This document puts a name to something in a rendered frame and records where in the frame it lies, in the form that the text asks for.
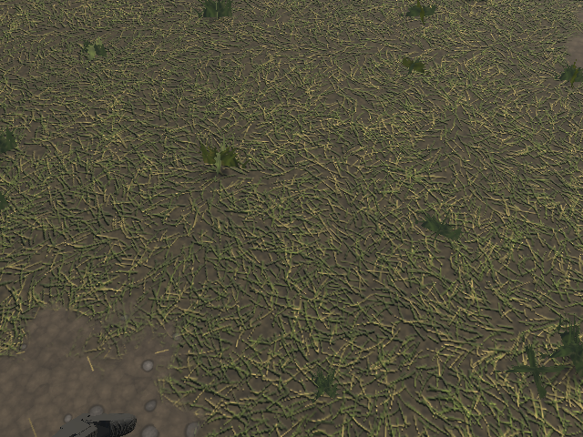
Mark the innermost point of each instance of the robot left hand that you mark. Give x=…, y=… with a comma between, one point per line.
x=103, y=425

